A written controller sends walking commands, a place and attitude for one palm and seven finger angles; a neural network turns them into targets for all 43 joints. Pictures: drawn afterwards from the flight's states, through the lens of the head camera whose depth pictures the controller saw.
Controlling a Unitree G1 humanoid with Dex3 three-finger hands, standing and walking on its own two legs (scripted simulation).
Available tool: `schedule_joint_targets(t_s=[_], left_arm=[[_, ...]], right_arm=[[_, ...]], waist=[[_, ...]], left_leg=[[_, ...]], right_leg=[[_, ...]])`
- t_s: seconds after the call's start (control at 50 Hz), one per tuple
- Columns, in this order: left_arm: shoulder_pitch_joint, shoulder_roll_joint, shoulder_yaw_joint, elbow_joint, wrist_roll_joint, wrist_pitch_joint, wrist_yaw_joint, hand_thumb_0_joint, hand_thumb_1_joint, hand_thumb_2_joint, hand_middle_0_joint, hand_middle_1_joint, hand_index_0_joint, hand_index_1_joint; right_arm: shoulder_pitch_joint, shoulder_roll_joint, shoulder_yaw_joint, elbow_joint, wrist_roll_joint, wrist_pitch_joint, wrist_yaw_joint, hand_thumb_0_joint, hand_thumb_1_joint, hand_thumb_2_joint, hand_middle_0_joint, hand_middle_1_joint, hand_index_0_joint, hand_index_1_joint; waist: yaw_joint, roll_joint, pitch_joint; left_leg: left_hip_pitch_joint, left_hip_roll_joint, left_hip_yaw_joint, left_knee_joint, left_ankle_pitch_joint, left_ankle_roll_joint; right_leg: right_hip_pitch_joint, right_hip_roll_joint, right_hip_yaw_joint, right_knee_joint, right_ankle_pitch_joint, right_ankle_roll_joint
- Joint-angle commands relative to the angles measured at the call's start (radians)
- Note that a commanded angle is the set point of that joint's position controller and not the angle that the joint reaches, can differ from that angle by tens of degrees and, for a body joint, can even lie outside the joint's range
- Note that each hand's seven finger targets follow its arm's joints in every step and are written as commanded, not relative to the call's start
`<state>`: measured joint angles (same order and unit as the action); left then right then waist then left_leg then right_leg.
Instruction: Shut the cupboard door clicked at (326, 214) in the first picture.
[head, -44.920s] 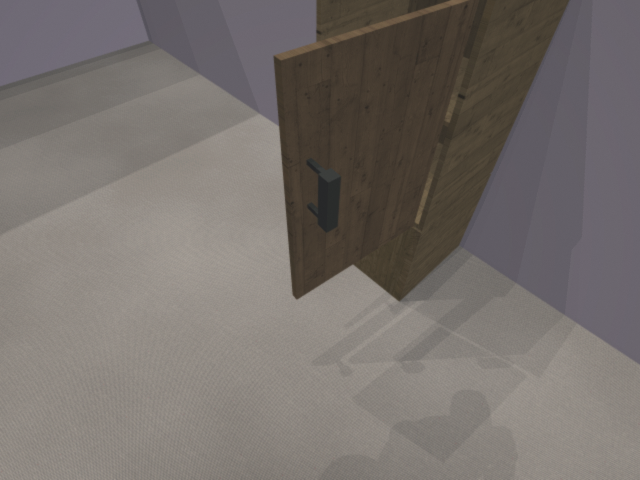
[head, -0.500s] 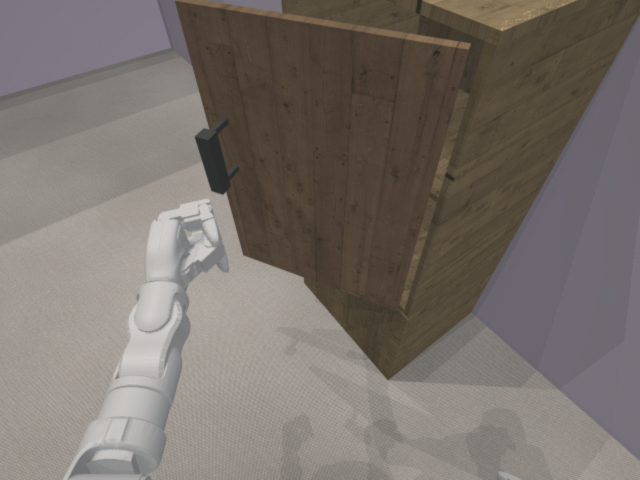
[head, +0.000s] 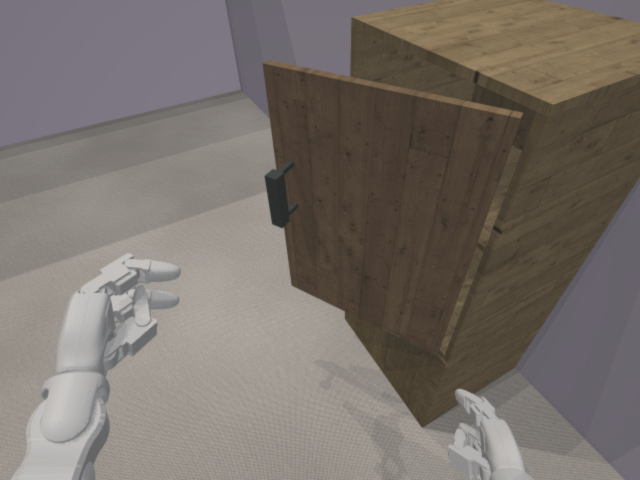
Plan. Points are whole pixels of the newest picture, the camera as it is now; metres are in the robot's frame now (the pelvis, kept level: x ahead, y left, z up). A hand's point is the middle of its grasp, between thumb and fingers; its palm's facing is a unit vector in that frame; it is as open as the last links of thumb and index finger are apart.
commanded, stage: draw the hand back to the body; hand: left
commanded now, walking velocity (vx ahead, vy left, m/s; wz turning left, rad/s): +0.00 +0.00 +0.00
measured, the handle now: (284, 193) +0.63 +0.15 +0.00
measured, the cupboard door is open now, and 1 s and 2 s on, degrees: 29 29 29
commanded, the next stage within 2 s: step back with the hand held close in 0.60 s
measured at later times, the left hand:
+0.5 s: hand (85, 349) +0.19 +0.25 +0.15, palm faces +0.45 -0.80 -0.39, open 7.3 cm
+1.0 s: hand (77, 338) +0.20 +0.27 +0.15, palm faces +0.38 -0.78 -0.49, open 7.4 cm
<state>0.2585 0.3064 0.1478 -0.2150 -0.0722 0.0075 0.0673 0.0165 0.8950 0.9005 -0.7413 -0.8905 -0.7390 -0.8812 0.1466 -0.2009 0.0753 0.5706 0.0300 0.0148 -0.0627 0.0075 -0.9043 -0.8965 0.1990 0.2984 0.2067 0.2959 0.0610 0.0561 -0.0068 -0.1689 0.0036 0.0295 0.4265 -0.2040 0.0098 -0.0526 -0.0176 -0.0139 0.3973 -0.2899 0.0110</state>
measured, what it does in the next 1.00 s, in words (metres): stands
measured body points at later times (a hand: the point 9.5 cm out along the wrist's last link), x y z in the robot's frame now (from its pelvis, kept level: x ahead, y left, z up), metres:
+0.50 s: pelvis +0.00 -0.01 +0.00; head -0.03 -0.04 +0.45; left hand +0.16 +0.29 +0.17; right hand +0.19 -0.24 -0.09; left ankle +0.02 +0.11 -0.74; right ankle -0.04 -0.13 -0.74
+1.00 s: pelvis +0.00 +0.00 +0.00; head +0.00 -0.02 +0.44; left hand +0.17 +0.31 +0.18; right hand +0.18 -0.24 -0.09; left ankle +0.02 +0.11 -0.74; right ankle -0.04 -0.13 -0.74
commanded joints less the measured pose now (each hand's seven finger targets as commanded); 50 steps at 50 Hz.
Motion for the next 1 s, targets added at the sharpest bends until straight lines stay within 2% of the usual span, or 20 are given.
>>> schedule_joint_targets(t_s=[0.0, 0.14, 0.16, 0.2, 0.26, 0.34, 0.42, 0.46, 0.48, 0.54, 0.62, 0.7, 0.72, 0.74, 0.76, 0.8, 0.86, 0.9, 0.96, 0.98], left_arm=[[-0.103, 0.187, 0.16, -0.304, -0.008, -0.075, 0.025, 0.0, 0.9, 0.9, -0.475, -0.6, -0.475, -0.6], [0.064, 0.247, 0.285, -0.38, -0.014, -0.095, 0.041, 0.0, 0.9, 0.9, -0.282, -0.39, -0.282, -0.39], [0.1, 0.279, 0.326, -0.375, -0.014, -0.099, 0.045, 0.0, 0.9, 0.9, -0.255, -0.36, -0.255, -0.36], [0.133, 0.278, 0.346, -0.4, -0.017, -0.11, 0.048, 0.0, 0.9, 0.9, -0.2, -0.3, -0.2, -0.3], [0.107, 0.225, 0.288, -0.342, -0.011, -0.108, 0.045, 0.0, 0.9, 0.9, -0.2, -0.3, -0.2, -0.3], [0.068, 0.222, 0.275, -0.345, -0.004, -0.112, 0.05, 0.0, 0.9, 0.9, -0.2, -0.3, -0.2, -0.3], [0.069, 0.26, 0.309, -0.381, -0.005, -0.125, 0.054, 0.0, 0.9, 0.9, -0.2, -0.3, -0.2, -0.3], [0.093, 0.284, 0.337, -0.375, -0.006, -0.126, 0.055, 0.0, 0.9, 0.9, -0.2, -0.3, -0.2, -0.3], [0.096, 0.263, 0.322, -0.386, -0.007, -0.131, 0.053, 0.0, 0.9, 0.9, -0.2, -0.3, -0.2, -0.3], [0.105, 0.264, 0.33, -0.377, -0.011, -0.13, 0.053, 0.0, 0.9, 0.9, -0.2, -0.3, -0.2, -0.3], [0.128, 0.245, 0.322, -0.35, -0.016, -0.125, 0.045, 0.0, 0.9, 0.9, -0.2, -0.3, -0.2, -0.3], [0.124, 0.239, 0.314, -0.353, -0.017, -0.122, 0.04, 0.0, 0.9, 0.9, -0.2, -0.3, -0.2, -0.3], [0.036, 0.338, 0.399, -0.399, -0.009, -0.16, 0.047, 0.0, 0.9, 0.9, -0.2, -0.3, -0.2, -0.3], [0.1, 0.292, 0.358, -0.327, -0.009, -0.169, 0.044, 0.0, 0.9, 0.9, -0.2, -0.3, -0.2, -0.3], [0.115, 0.311, 0.37, -0.342, -0.004, -0.182, 0.046, 0.0, 0.9, 0.9, -0.2, -0.3, -0.2, -0.3], [0.171, 0.278, 0.346, -0.338, -0.003, -0.194, 0.046, 0.0, 0.9, 0.9, -0.2, -0.3, -0.2, -0.3], [0.198, 0.311, 0.375, -0.398, -0.005, -0.2, 0.057, 0.0, 0.9, 0.9, -0.2, -0.3, -0.2, -0.3], [0.226, 0.312, 0.382, -0.404, -0.011, -0.195, 0.06, 0.0, 0.9, 0.9, -0.2, -0.3, -0.2, -0.3], [0.249, 0.344, 0.416, -0.412, -0.014, -0.187, 0.068, 0.0, 0.9, 0.9, -0.2, -0.3, -0.2, -0.3], [0.257, 0.318, 0.394, -0.407, -0.016, -0.185, 0.067, 0.0, 0.9, 0.9, -0.2, -0.3, -0.2, -0.3]], right_arm=[[-0.116, -0.114, -0.057, -0.14, -0.006, -0.069, -0.008, 0.0, -0.9, -0.9, 0.2, 0.3, 0.2, 0.3], [-0.118, -0.116, -0.072, -0.127, -0.003, -0.105, -0.011, 0.0, -0.9, -0.9, 0.2, 0.3, 0.2, 0.3], [-0.113, -0.123, -0.075, -0.122, -0.004, -0.112, -0.013, 0.0, -0.9, -0.9, 0.2, 0.3, 0.2, 0.3], [-0.114, -0.118, -0.077, -0.122, 0.001, -0.123, -0.015, 0.0, -0.9, -0.9, 0.2, 0.3, 0.2, 0.3], [-0.103, -0.134, -0.085, -0.106, -0.003, -0.139, -0.019, 0.0, -0.9, -0.9, 0.2, 0.3, 0.2, 0.3], [-0.098, -0.137, -0.091, -0.105, -0.003, -0.146, -0.025, 0.0, -0.9, -0.9, 0.2, 0.3, 0.2, 0.3], [-0.107, -0.129, -0.087, -0.105, -0.006, -0.158, -0.029, 0.0, -0.9, -0.9, 0.2, 0.3, 0.2, 0.3], [-0.111, -0.129, -0.089, -0.1, -0.007, -0.161, -0.031, 0.0, -0.9, -0.9, 0.2, 0.3, 0.2, 0.3], [-0.112, -0.121, -0.085, -0.102, -0.005, -0.163, -0.03, 0.0, -0.9, -0.9, 0.2, 0.3, 0.2, 0.3], [-0.11, -0.117, -0.083, -0.103, -0.005, -0.163, -0.027, 0.0, -0.9, -0.9, 0.2, 0.3, 0.2, 0.3], [-0.102, -0.12, -0.086, -0.107, -0.005, -0.158, -0.025, 0.0, -0.9, -0.9, 0.2, 0.3, 0.2, 0.3], [-0.104, -0.121, -0.089, -0.108, -0.005, -0.152, -0.025, 0.0, -0.9, -0.9, 0.2, 0.3, 0.2, 0.3], [-0.095, -0.144, -0.095, -0.129, -0.004, -0.127, -0.022, 0.0, -0.9, -0.9, 0.2, 0.3, 0.2, 0.3], [-0.101, -0.134, -0.095, -0.108, -0.008, -0.112, -0.024, 0.0, -0.9, -0.9, 0.2, 0.3, 0.2, 0.3], [-0.099, -0.137, -0.102, -0.112, -0.011, -0.102, -0.025, 0.0, -0.9, -0.9, 0.2, 0.3, 0.2, 0.3], [-0.089, -0.133, -0.108, -0.117, -0.008, -0.082, -0.025, 0.0, -0.9, -0.9, 0.2, 0.3, 0.2, 0.3], [-0.086, -0.144, -0.116, -0.133, -0.007, -0.061, -0.034, 0.0, -0.9, -0.9, 0.2, 0.3, 0.2, 0.3], [-0.084, -0.142, -0.116, -0.149, -0.005, -0.043, -0.037, 0.0, -0.9, -0.9, 0.2, 0.3, 0.2, 0.3], [-0.082, -0.152, -0.121, -0.16, -0.004, -0.024, -0.042, 0.0, -0.9, -0.9, 0.2, 0.3, 0.2, 0.3], [-0.08, -0.144, -0.117, -0.168, -0.002, -0.018, -0.041, 0.0, -0.9, -0.9, 0.2, 0.3, 0.2, 0.3]], waist=[[-0.017, 0.006, -0.11], [-0.002, 0.013, -0.078], [0.005, 0.011, -0.07], [0.006, 0.028, -0.061], [-0.011, -0.041, -0.006], [-0.01, -0.038, -0.034], [0.004, -0.002, -0.06], [0.011, -0.001, -0.051], [0.008, 0.03, -0.054], [0.008, 0.044, -0.03], [0.004, -0.009, -0.028], [0.002, -0.014, -0.037], [-0.033, -0.03, -0.01], [-0.042, -0.065, -0.021], [-0.04, -0.074, -0.029], [-0.044, -0.06, -0.107], [-0.045, 0.007, -0.169], [-0.046, -0.019, -0.19], [-0.045, -0.025, -0.202], [-0.049, -0.028, -0.191]], left_leg=[[0.145, 0.015, -0.025, -0.065, 0.191, 0.013], [0.122, 0.014, -0.013, -0.061, 0.154, 0.014], [0.112, 0.013, -0.014, -0.062, 0.148, 0.014], [0.111, 0.015, -0.011, -0.059, 0.144, 0.014], [0.1, 0.013, -0.008, -0.063, 0.109, 0.022], [0.117, 0.009, -0.003, -0.054, 0.119, 0.03], [0.119, 0.002, 0.0, -0.047, 0.133, 0.029], [0.112, 0.003, 0.005, -0.042, 0.14, 0.027], [0.113, 0.002, 0.007, -0.042, 0.147, 0.025], [0.107, 0.003, 0.011, -0.042, 0.145, 0.021], [0.107, 0.009, 0.014, -0.043, 0.155, 0.024], [0.117, 0.01, 0.019, -0.039, 0.17, 0.028], [0.055, 0.026, 0.005, 0.042, 0.119, 0.041], [0.041, 0.02, 0.004, 0.076, 0.104, 0.037], [0.036, 0.014, 0.008, 0.092, 0.116, 0.035], [0.023, 0.024, 0.006, 0.098, 0.179, 0.031], [0.052, 0.046, -0.006, 0.076, 0.351, 0.029], [0.052, 0.061, -0.015, 0.074, 0.445, 0.031], [0.035, 0.074, -0.026, 0.066, 0.476, 0.027], [0.016, 0.078, -0.028, 0.058, 0.467, 0.026]], right_leg=[[-0.08, 0.026, -0.026, -0.061, 0.246, -0.017], [-0.091, 0.023, -0.025, -0.073, 0.209, -0.011], [-0.086, 0.024, -0.025, -0.08, 0.201, -0.013], [-0.094, 0.023, -0.024, -0.074, 0.194, -0.013], [-0.133, 0.022, -0.026, -0.091, 0.16, -0.005], [-0.131, 0.018, -0.02, -0.077, 0.165, -0.003], [-0.106, 0.013, -0.014, -0.074, 0.184, -0.005], [-0.104, 0.013, -0.009, -0.086, 0.196, -0.006], [-0.098, 0.009, -0.008, -0.076, 0.207, -0.008], [-0.112, 0.014, -0.01, -0.08, 0.205, -0.007], [-0.114, 0.016, -0.012, -0.08, 0.222, -0.002], [-0.111, 0.013, -0.008, -0.081, 0.245, 0.001], [-0.196, -0.052, 0.055, -0.123, 0.291, 0.005], [-0.209, -0.081, 0.064, -0.122, 0.323, -0.003], [-0.213, -0.092, 0.069, -0.116, 0.399, 0.0], [-0.163, -0.104, 0.053, -0.042, 0.477, -0.008], [-0.144, -0.077, 0.015, 0.019, 0.501, -0.001], [-0.13, -0.057, 0.003, 0.053, 0.525, 0.004], [-0.124, -0.047, 0.004, 0.074, 0.523, 0.004], [-0.123, -0.045, 0.002, 0.081, 0.499, 0.004]])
